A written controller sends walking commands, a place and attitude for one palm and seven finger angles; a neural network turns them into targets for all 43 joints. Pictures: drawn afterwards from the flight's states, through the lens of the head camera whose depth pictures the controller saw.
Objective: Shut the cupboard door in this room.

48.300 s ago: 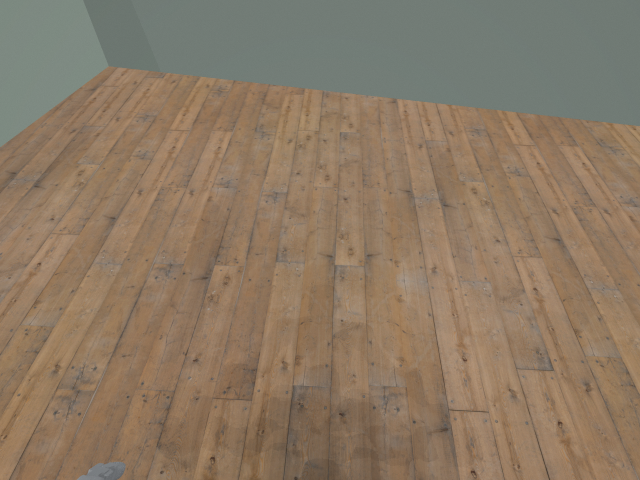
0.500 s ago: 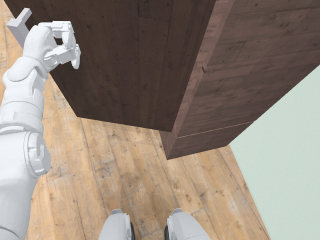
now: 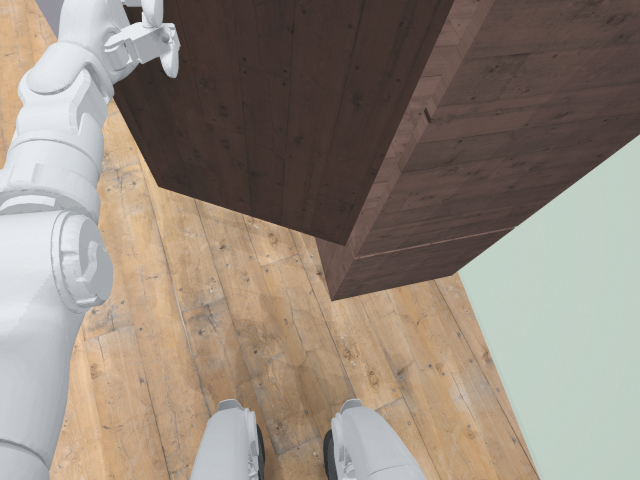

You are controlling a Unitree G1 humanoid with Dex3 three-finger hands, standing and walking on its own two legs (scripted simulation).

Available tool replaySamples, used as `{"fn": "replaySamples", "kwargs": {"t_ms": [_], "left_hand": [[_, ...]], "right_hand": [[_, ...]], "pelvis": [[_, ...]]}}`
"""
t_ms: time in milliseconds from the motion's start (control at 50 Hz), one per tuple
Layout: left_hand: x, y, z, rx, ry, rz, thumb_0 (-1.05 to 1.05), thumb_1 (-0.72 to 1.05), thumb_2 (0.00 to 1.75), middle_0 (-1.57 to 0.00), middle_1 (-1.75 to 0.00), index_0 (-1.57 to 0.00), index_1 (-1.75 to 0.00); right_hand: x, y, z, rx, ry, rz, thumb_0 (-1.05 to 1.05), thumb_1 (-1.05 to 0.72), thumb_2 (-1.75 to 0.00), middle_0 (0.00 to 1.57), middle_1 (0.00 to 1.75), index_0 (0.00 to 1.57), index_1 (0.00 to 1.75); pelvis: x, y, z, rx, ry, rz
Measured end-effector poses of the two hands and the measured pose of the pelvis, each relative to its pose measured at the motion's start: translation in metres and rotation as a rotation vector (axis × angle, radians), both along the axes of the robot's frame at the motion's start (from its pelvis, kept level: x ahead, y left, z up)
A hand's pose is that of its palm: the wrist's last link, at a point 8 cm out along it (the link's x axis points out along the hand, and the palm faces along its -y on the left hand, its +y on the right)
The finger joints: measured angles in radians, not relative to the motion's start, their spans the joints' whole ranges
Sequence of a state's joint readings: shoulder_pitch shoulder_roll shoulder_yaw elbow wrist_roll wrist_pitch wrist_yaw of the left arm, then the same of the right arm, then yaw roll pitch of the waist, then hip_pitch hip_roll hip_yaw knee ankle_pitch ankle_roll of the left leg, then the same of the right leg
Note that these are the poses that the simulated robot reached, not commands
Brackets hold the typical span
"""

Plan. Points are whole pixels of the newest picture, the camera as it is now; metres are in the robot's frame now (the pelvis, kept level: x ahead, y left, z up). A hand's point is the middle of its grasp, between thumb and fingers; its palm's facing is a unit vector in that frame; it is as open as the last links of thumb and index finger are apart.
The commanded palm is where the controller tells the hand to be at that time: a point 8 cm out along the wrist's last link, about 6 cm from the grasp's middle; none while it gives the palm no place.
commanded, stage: pull the fist back off the door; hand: left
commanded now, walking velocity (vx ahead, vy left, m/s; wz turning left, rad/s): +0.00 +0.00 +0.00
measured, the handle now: (74, 8) +0.62 +0.21 +0.13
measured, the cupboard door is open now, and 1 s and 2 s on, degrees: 60 57 57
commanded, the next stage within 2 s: draw the hand back to the body in 0.82 s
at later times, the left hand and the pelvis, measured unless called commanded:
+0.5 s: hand (182, 58) +0.55 +0.10 +0.13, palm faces +0.12 -0.99 -0.02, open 3.1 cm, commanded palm +0.50 +0.13 +0.13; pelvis +0.03 -0.02 +0.04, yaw -1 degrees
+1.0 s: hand (187, 105) +0.47 +0.09 +0.14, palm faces +0.09 -1.00 -0.01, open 3.1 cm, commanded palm +0.43 +0.14 +0.14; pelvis +0.02 -0.03 +0.04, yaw +2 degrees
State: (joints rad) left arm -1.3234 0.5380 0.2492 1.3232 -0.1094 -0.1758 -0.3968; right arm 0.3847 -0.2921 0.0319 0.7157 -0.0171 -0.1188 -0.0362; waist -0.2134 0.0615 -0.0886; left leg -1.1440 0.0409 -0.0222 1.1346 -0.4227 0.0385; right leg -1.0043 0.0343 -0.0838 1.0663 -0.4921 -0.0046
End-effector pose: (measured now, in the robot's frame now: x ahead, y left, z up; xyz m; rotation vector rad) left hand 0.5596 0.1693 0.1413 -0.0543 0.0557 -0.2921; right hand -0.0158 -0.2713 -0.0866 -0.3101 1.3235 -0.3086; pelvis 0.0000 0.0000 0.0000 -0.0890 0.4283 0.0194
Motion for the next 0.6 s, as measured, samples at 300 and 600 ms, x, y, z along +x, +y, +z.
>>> {"fn": "replaySamples", "kwargs": {"t_ms": [300, 600], "left_hand": [[-0.015, -0.038, -0.014, 0.058, 0.001, 0.395, 0.02, 0.89, 0.91, -1.3, -1.5, -1.3, -1.5], [-0.067, -0.019, -0.009, 0.056, -0.061, 0.409, 0.02, 0.9, 0.9, -1.3, -1.5, -1.3, -1.5]], "right_hand": [[-0.02, 0.031, 0.002, 0.198, 0.063, -0.058, 0.0, -0.91, -0.9, 0.2, 0.3, 0.21, 0.3], [0.031, -0.012, 0.017, 0.161, -0.02, -0.025, 0.0, -0.91, -0.9, 0.2, 0.3, 0.2, 0.3]], "pelvis": [[0.015, -0.009, 0.019, 0.029, -0.036, -0.027], [0.033, -0.025, 0.041, 0.063, -0.133, -0.026]]}}
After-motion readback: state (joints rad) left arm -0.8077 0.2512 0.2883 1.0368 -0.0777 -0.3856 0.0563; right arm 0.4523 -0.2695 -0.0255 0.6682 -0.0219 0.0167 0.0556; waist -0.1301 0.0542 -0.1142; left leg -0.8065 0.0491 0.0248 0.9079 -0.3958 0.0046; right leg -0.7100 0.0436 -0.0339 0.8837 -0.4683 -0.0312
